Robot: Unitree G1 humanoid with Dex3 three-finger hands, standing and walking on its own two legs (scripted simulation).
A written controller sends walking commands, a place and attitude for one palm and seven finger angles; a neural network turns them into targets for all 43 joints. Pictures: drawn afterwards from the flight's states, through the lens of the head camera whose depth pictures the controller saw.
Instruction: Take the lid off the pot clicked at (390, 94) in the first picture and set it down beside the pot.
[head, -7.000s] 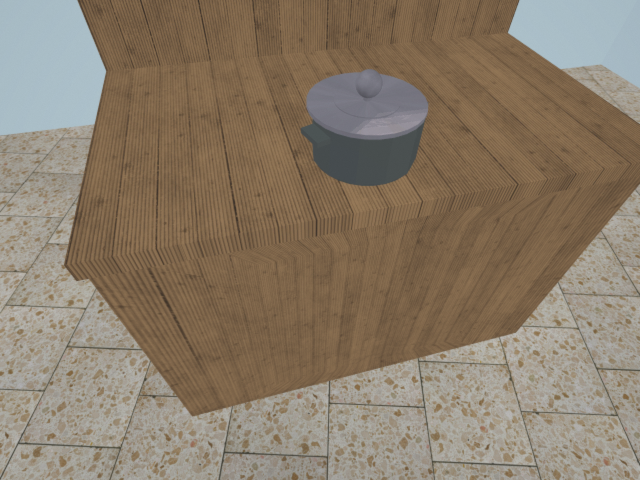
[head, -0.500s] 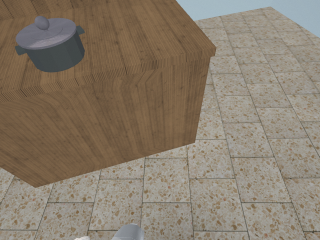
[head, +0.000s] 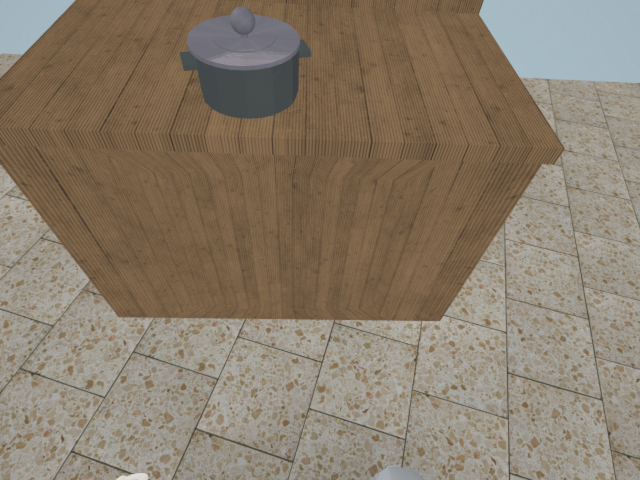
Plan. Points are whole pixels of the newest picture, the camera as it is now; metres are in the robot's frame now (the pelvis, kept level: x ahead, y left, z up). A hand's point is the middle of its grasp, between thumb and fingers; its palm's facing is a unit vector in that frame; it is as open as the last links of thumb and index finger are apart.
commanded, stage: turn to face it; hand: left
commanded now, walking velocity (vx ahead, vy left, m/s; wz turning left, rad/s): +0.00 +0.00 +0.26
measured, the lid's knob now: (242, 20) +0.82 +0.21 +0.16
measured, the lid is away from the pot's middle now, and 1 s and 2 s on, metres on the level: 0.00 0.00 0.00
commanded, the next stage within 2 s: take the last steps up to it in 0.06 s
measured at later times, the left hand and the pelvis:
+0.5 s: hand out of the picture +0.01 +0.14 -0.15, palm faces +0.22 -0.95 -0.24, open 7.4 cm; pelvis +0.04 -0.04 +0.01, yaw +8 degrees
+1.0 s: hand (144, 433) +0.19 +0.27 -0.17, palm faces +0.22 -0.96 -0.19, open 7.4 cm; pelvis +0.19 +0.08 +0.00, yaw +8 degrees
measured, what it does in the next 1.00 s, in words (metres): walks ahead: right foot, then left foot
